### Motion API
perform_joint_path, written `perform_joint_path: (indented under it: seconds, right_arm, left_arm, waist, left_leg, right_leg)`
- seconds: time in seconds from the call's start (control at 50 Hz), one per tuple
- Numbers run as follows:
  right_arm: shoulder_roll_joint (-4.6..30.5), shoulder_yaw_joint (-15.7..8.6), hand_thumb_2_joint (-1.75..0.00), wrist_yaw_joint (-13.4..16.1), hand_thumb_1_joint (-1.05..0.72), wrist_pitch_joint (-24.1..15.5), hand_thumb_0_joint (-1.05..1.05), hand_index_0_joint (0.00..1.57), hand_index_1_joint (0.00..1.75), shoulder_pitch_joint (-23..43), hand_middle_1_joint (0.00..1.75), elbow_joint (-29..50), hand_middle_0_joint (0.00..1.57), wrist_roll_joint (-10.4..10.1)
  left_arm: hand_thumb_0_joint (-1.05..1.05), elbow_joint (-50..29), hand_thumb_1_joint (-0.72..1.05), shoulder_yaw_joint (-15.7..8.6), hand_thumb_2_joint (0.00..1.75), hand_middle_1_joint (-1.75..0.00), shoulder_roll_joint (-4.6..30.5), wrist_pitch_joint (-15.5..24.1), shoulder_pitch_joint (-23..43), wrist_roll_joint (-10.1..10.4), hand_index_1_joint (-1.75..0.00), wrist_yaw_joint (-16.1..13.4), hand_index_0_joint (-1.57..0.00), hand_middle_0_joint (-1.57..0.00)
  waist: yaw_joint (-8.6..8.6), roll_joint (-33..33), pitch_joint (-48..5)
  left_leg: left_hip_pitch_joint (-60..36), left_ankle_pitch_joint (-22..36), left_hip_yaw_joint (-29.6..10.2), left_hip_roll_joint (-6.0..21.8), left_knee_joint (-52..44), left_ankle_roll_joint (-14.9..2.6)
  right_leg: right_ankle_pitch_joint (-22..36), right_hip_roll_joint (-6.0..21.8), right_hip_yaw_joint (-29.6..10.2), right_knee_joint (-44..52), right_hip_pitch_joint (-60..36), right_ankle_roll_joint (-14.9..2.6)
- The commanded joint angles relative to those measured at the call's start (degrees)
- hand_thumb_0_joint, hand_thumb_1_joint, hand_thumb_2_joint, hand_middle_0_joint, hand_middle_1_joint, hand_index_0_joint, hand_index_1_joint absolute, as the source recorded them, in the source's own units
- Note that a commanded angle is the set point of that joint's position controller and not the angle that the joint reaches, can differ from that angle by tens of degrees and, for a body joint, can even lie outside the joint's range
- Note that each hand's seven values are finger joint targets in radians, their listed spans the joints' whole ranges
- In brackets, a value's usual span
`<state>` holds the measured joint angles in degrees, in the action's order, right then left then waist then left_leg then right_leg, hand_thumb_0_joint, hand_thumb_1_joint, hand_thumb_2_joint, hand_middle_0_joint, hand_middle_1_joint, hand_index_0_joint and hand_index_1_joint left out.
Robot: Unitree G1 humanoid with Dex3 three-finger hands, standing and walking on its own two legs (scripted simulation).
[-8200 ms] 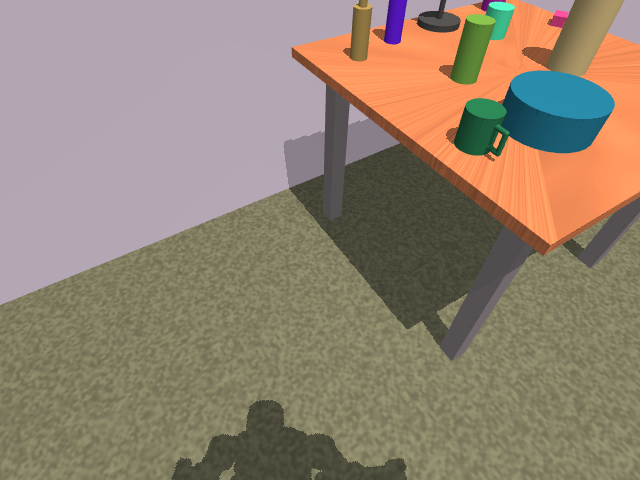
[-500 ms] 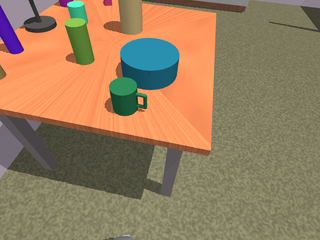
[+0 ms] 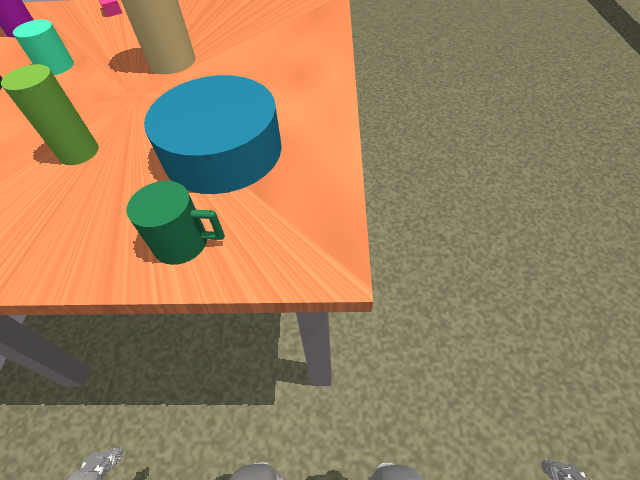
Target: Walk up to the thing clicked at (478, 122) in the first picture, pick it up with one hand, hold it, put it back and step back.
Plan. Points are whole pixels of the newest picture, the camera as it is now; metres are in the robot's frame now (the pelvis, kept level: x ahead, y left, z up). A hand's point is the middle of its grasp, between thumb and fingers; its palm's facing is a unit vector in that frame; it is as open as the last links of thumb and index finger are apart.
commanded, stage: walk up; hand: left
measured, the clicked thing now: (181, 224) +0.46 +0.21 +0.03
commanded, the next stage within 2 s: stand in 1.80 s
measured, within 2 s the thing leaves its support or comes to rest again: neither
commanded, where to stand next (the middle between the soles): +0.04 +0.02 m, yaw -1 degrees
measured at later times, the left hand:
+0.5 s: hand out of the picture +0.06 +0.26 -0.13, palm faces -0.06 -0.93 -0.36, open 7.4 cm
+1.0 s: hand out of the picture +0.09 +0.27 -0.13, palm faces -0.06 -0.95 -0.32, open 7.4 cm
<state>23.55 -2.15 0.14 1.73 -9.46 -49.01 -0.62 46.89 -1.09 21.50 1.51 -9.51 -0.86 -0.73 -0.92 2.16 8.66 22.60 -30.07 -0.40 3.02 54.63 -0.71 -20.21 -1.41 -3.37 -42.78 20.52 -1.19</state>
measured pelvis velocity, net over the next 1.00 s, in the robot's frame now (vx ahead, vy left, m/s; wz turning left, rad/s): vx -0.02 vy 0.03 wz -0.06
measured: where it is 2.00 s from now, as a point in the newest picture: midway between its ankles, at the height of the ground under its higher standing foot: outside the picture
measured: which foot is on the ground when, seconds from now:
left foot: up 0.00-0.06, down 0.08-1.00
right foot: down 0.00-1.00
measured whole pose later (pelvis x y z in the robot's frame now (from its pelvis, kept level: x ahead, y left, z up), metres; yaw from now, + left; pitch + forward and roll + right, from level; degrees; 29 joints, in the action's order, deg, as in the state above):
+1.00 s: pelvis -0.02 +0.03 +0.03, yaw -3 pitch -2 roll +0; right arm 20.2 -0.8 -0.8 -0.8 -4.9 -64.2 0.6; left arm 64.3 -1.1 20.1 0.0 -3.5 0.2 1.1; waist -0.3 -1.1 3.7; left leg 8.1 -10.9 2.9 2.4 21.4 1.5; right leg -9.7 1.5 -5.1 -22.0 10.0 2.7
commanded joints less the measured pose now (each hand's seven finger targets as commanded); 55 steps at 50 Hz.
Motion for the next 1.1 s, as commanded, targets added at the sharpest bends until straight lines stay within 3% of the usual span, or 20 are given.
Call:
perform_joint_path:
  seconds: [0.0,0.02,0.06,0.08,0.1,0.12,0.14,0.16,0.18,0.22,0.24,0.28,0.3,0.34,0.38,0.44,0.48,0.62,0.78,1.08]
  right_arm:
    - [9.61,-2.83,-0.9,0.91,-0.9,-2.51,0.0,0.2,0.3,-2.01,0.3,2.39,0.2,0.44]
    - [9.51,-2.94,-0.9,0.95,-0.9,-2.88,0.0,0.2,0.3,-2.89,0.3,1.57,0.2,0.58]
    - [9.59,-3.42,-0.9,1.15,-0.9,-3.71,0.0,0.2,0.3,-6.95,0.3,-0.71,0.2,1.14]
    - [12.55,-4.23,-0.9,1.47,-0.9,-4.08,0.0,0.2,0.3,-6.73,0.3,-0.75,0.2,1.95]
    - [16.05,-4.62,-0.9,1.47,-0.9,-4.39,0.0,0.2,0.3,-3.48,0.3,0.39,0.2,2.16]
    - [18.34,-4.89,-0.9,1.18,-0.9,-4.34,0.0,0.2,0.3,0.49,0.3,1.08,0.2,1.71]
    - [17.21,-4.88,-0.9,1.09,-0.9,-4.42,0.0,0.2,0.3,3.42,0.3,1.3,0.2,1.84]
    - [15.31,-4.19,-0.9,1.04,-0.9,-4.35,0.0,0.2,0.3,4.46,0.3,1.67,0.2,2.01]
    - [14.16,-3.44,-0.9,0.92,-0.9,-4.4,0.0,0.2,0.3,5.66,0.3,1.99,0.2,1.94]
    - [13.01,-3.16,-0.9,0.67,-0.9,-4.1,0.0,0.2,0.3,5.03,0.3,1.03,0.2,1.5]
    - [12.12,-2.75,-0.9,0.55,-0.9,-3.91,0.0,0.2,0.3,4.68,0.3,0.6,0.2,1.21]
    - [9.19,-1.72,-0.9,0.3,-0.9,-3.22,0.0,0.2,0.3,3.26,0.3,0.46,0.2,0.73]
    - [8.54,-1.86,-0.9,0.38,-0.9,-2.89,0.0,0.2,0.3,2.19,0.3,-0.84,0.2,0.93]
    - [9.1,-2.04,-0.9,0.14,-0.9,-2.93,0.0,0.2,0.3,1.95,0.3,-2.89,0.2,1.28]
    - [10.28,-2.01,-0.9,-0.26,-0.9,-3.25,0.0,0.2,0.3,3.41,0.3,-3.55,0.2,0.94]
    - [9.5,-1.27,-0.9,-0.46,-0.9,-3.25,0.0,0.2,0.3,3.96,0.3,-4.72,0.2,1.05]
    - [9.34,-1.04,-0.9,-0.49,-0.9,-3.31,0.0,0.2,0.3,3.52,0.3,-6.08,0.2,1.11]
    - [10.09,-0.66,-0.9,-0.3,-0.9,-4.07,0.0,0.2,0.3,4.76,0.3,-9.17,0.2,0.97]
    - [9.67,-0.8,-0.9,-0.09,-0.9,-4.11,0.0,0.2,0.3,7.49,0.3,-10.84,0.2,1.15]
    - [9.06,-1.62,-0.9,-0.16,-0.9,-3.71,0.0,0.2,0.3,8.21,0.3,-11.47,0.2,0.93]
  left_arm:
    - [0.0,-3.28,0.9,-4.64,0.9,-0.3,15.17,0.56,-1.33,-0.25,-0.3,-1.18,-0.2,-0.2]
    - [0.0,-3.39,0.9,-4.72,0.9,-0.3,15.18,0.19,-0.08,0.08,-0.3,-1.0,-0.2,-0.2]
    - [0.0,-3.97,0.9,-4.55,0.9,-0.3,14.55,-0.63,2.94,0.77,-0.3,-0.7,-0.2,-0.2]
    - [0.0,-4.5,0.9,-4.0,0.9,-0.3,11.99,-0.95,3.22,1.34,-0.3,-0.61,-0.2,-0.2]
    - [0.0,-4.23,0.9,-3.53,0.9,-0.3,10.28,-1.17,3.36,1.48,-0.3,-0.5,-0.2,-0.2]
    - [0.0,-2.34,0.9,-4.54,0.9,-0.3,13.21,-1.59,3.16,0.84,-0.3,-1.07,-0.2,-0.2]
    - [0.0,-1.04,0.9,-4.75,0.9,-0.3,13.88,-1.52,1.54,0.58,-0.3,-0.81,-0.2,-0.2]
    - [0.0,-0.15,0.9,-4.75,0.9,-0.3,13.51,-1.24,0.58,0.65,-0.3,-0.23,-0.2,-0.2]
    - [0.0,0.89,0.9,-4.83,0.9,-0.3,12.67,-0.85,-0.43,0.56,-0.3,0.34,-0.2,-0.2]
    - [0.0,2.42,0.9,-4.97,0.9,-0.3,12.46,-0.23,-0.45,0.42,-0.3,0.83,-0.2,-0.2]
    - [0.0,2.97,0.9,-5.08,0.9,-0.3,12.49,-0.25,-0.28,0.45,-0.3,0.71,-0.2,-0.2]
    - [0.0,3.28,0.9,-4.54,0.9,-0.3,14.11,0.51,1.0,-0.21,-0.3,0.46,-0.2,-0.2]
    - [0.0,3.43,0.9,-4.5,0.9,-0.3,15.38,0.57,3.86,0.05,-0.3,0.56,-0.2,-0.2]
    - [0.0,4.07,0.9,-3.75,0.9,-0.3,14.04,0.04,7.14,0.22,-0.3,0.78,-0.2,-0.2]
    - [0.0,5.46,0.9,-3.43,0.9,-0.3,13.07,0.04,7.19,0.18,-0.3,0.88,-0.2,-0.2]
    - [0.0,7.49,0.9,-3.4,0.9,-0.3,12.86,0.28,6.43,0.16,-0.3,1.01,-0.2,-0.2]
    - [0.0,8.19,0.9,-3.32,0.9,-0.3,13.01,0.26,7.4,0.23,-0.3,1.04,-0.2,-0.2]
    - [0.0,10.99,0.9,-2.9,0.9,-0.3,11.21,0.12,7.36,1.11,-0.3,1.03,-0.2,-0.2]
    - [0.0,13.44,0.9,-2.28,0.9,-0.3,10.04,-0.59,7.2,1.13,-0.3,1.15,-0.2,-0.2]
    - [0.0,15.29,0.9,-1.89,0.9,-0.3,10.06,-0.37,7.65,0.71,-0.3,0.87,-0.2,-0.2]
  waist:
    - [1.63,-13.7,-13.35]
    - [0.77,-13.45,-13.42]
    - [-1.45,-10.57,-15.05]
    - [-1.36,-3.2,-15.08]
    - [-0.59,3.29,-11.87]
    - [-0.2,9.55,-9.28]
    - [1.52,8.91,-7.85]
    - [2.51,8.02,-7.75]
    - [3.47,7.93,-8.28]
    - [2.89,7.43,-9.33]
    - [2.76,6.8,-10.09]
    - [1.16,1.36,-10.66]
    - [-0.29,-3.05,-10.35]
    - [-1.11,-3.26,-6.56]
    - [-0.3,-3.57,-6.16]
    - [0.79,-7.48,-6.57]
    - [0.27,-8.65,-7.25]
    - [1.04,-4.85,-11.13]
    - [1.77,-1.16,-9.51]
    - [0.72,-1.78,-11.68]
  left_leg:
    - [-1.56,1.42,1.09,-0.66,-10.27,0.44]
    - [-4.61,4.56,1.96,-1.31,-15.32,0.4]
    - [-12.95,19.02,1.65,-1.4,-26.55,-0.42]
    - [-17.17,24.58,-8.19,5.41,-28.3,-3.14]
    - [-14.48,24.22,-19.89,14.2,-31.36,-7.99]
    - [-6.68,24.96,-24.54,21.8,-32.43,-14.8]
    - [-5.25,26.34,-22.65,21.25,-31.02,-15.67]
    - [-4.81,26.31,-15.07,16.61,-28.63,-12.81]
    - [-4.74,26.26,-9.42,11.78,-26.33,-9.35]
    - [-2.6,23.67,-4.18,6.06,-22.52,-3.93]
    - [-1.49,21.62,-3.59,5.33,-21.69,-2.89]
    - [-1.11,10.85,-2.18,2.68,-19.61,-0.86]
    - [-7.63,6.81,-0.75,1.1,-18.08,-0.52]
    - [-13.22,6.71,-1.36,0.87,-22.21,-0.85]
    - [-11.22,7.7,-3.41,3.15,-26.33,-2.08]
    - [-9.98,8.43,-2.31,2.83,-27.58,-1.81]
    - [-11.72,10.35,-1.23,2.15,-28.15,-1.07]
    - [-14.31,19.69,-1.66,4.3,-32.97,-0.61]
    - [-12.71,17.94,-3.04,5.39,-37.79,-0.59]
    - [-18.05,23.59,-1.23,5.12,-37.93,-0.26]
  right_leg:
    - [42.59,10.93,-11.91,7.44,-11.71,-10.89]
    - [39.1,9.97,-10.64,6.22,-9.87,-10.01]
    - [30.12,8.2,-9.1,1.49,-5.7,-6.87]
    - [21.11,5.21,-7.49,-2.32,1.58,-3.46]
    - [8.19,-0.93,-3.23,-5.88,6.32,-0.56]
    - [-10.7,0.11,-0.92,-10.31,2.8,0.07]
    - [-11.6,2.36,-2.29,-9.72,0.36,-0.09]
    - [-10.99,2.01,-1.7,-4.78,-1.72,-0.8]
    - [-4.9,1.34,-0.66,-0.09,-3.78,-1.61]
    - [13.68,1.66,-0.55,6.97,-9.56,-2.24]
    - [15.56,2.31,-1.29,8.32,-12.2,-2.71]
    - [8.09,9.19,-13.52,13.89,-10.25,-5.18]
    - [2.6,12.45,-17.33,17.3,-1.87,-7.78]
    - [-5.82,10.21,-15.04,20.88,6.38,-4.87]
    - [-3.65,6.67,-9.51,19.66,2.9,-2.62]
    - [-3.87,6.9,-10.4,22.17,-1.05,-2.52]
    - [-3.54,7.81,-11.24,23.95,-1.39,-2.41]
    - [9.73,7.1,-7.38,22.34,-8.13,-1.34]
    - [13.41,6.21,-5.02,22.59,-10.76,-0.28]
    - [19.03,7.21,-4.13,24.31,-11.68,0.52]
